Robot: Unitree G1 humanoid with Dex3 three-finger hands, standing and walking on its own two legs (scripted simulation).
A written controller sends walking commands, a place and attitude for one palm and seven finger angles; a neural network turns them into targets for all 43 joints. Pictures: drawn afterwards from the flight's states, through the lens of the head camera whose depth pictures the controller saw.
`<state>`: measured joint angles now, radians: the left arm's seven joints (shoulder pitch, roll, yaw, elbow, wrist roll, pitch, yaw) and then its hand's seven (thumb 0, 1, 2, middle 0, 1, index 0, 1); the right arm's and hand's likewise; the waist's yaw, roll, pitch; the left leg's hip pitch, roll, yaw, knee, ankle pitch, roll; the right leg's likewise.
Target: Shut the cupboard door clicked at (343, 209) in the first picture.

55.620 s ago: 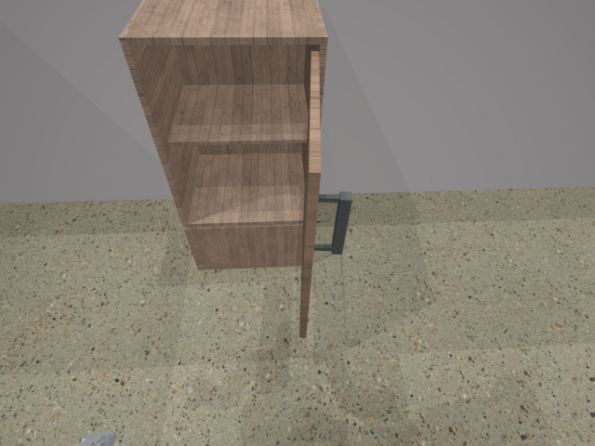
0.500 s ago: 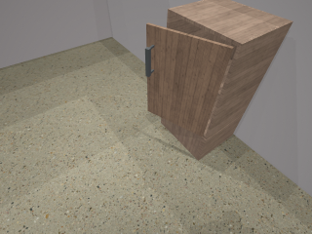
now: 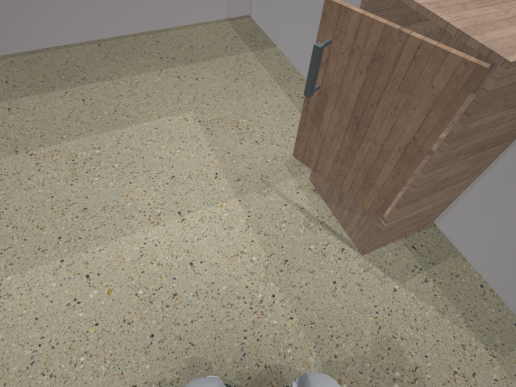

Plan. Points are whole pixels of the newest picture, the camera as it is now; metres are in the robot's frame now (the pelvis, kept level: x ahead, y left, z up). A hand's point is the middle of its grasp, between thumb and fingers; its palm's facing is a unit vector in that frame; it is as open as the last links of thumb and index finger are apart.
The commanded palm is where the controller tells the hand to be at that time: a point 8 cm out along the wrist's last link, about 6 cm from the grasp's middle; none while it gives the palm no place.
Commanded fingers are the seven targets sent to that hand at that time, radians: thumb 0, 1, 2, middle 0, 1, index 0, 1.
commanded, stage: walk to a spot facing it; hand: left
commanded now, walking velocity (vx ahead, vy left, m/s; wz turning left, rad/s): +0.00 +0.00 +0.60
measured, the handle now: (317, 69) +0.92 -0.14 -0.04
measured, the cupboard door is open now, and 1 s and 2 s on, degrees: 21 21 21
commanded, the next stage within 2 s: turn to face it in 1.60 s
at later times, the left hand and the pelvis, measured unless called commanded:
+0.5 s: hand out of the picture +0.00 +0.16 -0.15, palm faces +0.32 -0.91 -0.28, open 7.4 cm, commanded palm none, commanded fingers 0.00 0.90 0.90 -0.20 -0.30 -0.20 -0.30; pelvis +0.00 -0.06 +0.01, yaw +21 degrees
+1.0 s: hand out of the picture +0.04 +0.18 -0.14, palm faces +0.61 -0.74 -0.28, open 7.4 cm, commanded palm none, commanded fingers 0.00 0.90 0.90 -0.20 -0.30 -0.20 -0.30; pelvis +0.10 -0.04 +0.00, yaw +39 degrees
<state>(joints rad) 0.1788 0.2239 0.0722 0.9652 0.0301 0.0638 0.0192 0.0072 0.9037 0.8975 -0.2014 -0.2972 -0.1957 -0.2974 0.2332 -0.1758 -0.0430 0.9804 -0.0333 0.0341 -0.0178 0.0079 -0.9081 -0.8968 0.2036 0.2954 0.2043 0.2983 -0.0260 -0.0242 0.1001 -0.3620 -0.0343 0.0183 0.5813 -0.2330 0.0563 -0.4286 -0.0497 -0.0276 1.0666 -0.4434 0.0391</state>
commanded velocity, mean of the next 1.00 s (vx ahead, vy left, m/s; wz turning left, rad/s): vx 0.15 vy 0.00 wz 0.60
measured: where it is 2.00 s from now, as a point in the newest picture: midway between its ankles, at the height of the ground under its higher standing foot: (187, 340)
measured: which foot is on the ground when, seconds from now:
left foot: down 0.00-0.24, up 0.26-0.56, down 0.58-0.90, up 0.92-1.00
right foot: up 0.00-0.24, down 0.26-0.58, up 0.60-0.88, down 0.90-1.00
